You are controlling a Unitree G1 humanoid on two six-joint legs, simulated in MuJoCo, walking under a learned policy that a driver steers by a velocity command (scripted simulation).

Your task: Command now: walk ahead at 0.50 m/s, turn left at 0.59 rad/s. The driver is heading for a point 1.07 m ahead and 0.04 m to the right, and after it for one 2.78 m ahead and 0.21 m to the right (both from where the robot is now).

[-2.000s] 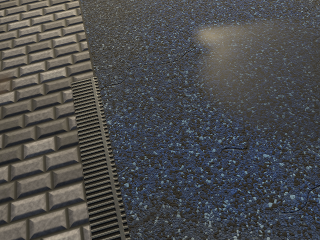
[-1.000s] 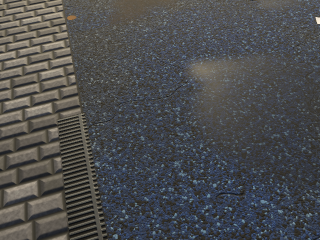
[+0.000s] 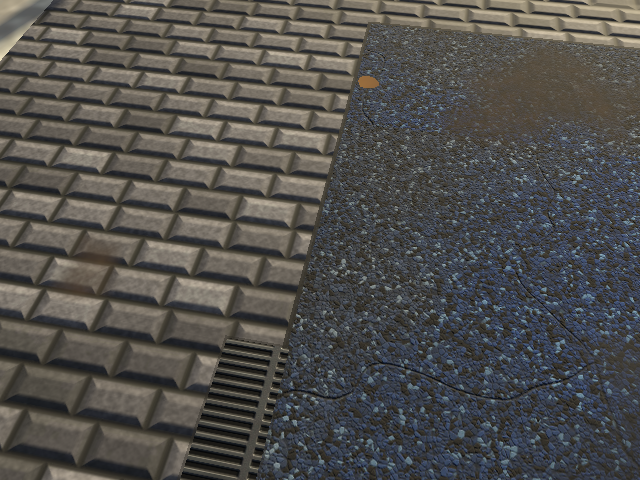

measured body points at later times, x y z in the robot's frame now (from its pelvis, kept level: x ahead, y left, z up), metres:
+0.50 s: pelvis +0.28 +0.08 +0.00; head +0.30 +0.10 +0.45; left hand +0.39 +0.38 -0.10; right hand +0.41 -0.17 -0.10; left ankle +0.24 +0.14 -0.74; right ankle +0.47 -0.07 -0.67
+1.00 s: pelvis +0.58 +0.07 +0.00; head +0.62 +0.07 +0.45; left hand +0.67 +0.35 -0.11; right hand +0.75 -0.19 -0.09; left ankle +0.67 +0.25 -0.68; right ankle +0.58 +0.00 -0.74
